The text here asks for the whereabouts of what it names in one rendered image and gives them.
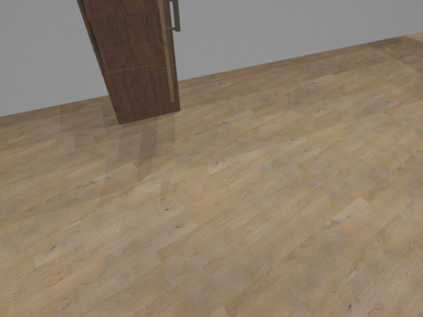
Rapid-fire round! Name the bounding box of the cupboard door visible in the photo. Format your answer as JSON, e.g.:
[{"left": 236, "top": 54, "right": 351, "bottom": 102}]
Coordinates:
[{"left": 158, "top": 0, "right": 174, "bottom": 102}]

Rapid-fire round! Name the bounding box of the handle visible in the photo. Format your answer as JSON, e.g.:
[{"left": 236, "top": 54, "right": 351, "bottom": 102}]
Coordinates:
[{"left": 163, "top": 0, "right": 180, "bottom": 32}]

